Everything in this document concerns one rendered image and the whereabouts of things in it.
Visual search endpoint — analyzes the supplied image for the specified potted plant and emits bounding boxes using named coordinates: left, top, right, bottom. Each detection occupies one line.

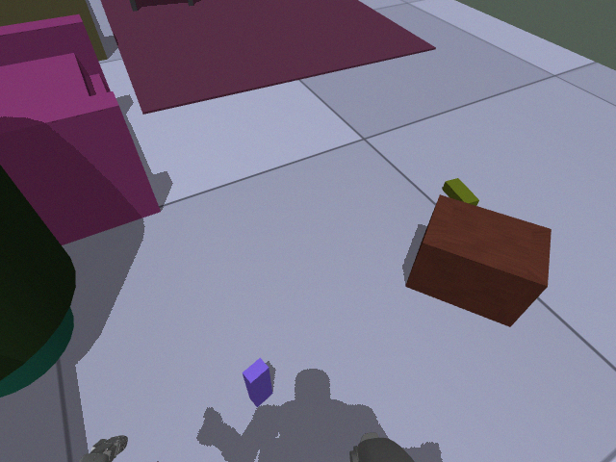
left=0, top=165, right=76, bottom=398

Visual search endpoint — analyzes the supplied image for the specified left robot hand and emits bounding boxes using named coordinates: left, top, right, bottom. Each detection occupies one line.
left=79, top=435, right=128, bottom=462

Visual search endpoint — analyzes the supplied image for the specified armchair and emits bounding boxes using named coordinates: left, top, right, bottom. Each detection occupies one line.
left=0, top=14, right=161, bottom=245

